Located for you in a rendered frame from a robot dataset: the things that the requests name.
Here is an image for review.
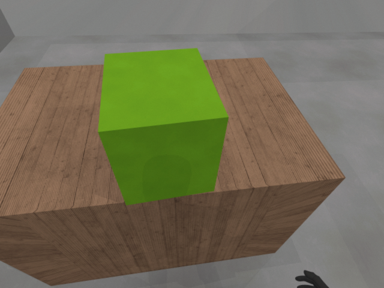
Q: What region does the carton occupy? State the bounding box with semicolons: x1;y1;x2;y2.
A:
98;48;229;205

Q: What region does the pedestal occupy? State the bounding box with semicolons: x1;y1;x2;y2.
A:
0;58;346;286

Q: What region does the robot right hand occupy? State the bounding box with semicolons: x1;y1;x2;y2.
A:
295;270;329;288

